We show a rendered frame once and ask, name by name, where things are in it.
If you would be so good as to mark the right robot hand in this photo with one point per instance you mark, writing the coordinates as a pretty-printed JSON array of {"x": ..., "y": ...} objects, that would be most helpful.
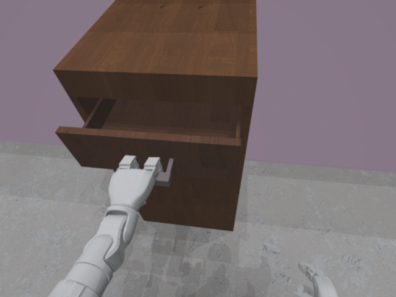
[{"x": 323, "y": 286}]

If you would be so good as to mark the left robot forearm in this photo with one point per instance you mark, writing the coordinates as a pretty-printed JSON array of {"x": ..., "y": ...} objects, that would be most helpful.
[{"x": 101, "y": 257}]

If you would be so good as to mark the left robot hand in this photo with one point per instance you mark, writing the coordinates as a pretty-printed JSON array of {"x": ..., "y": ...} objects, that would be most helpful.
[{"x": 130, "y": 185}]

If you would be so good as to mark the drawer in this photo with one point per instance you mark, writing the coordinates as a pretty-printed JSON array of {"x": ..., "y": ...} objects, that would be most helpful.
[{"x": 202, "y": 138}]

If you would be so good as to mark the cabinet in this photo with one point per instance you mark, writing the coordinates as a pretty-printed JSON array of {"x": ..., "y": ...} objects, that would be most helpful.
[{"x": 188, "y": 51}]

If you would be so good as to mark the handle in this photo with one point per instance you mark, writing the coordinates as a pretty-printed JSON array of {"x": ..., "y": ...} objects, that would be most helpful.
[{"x": 163, "y": 178}]

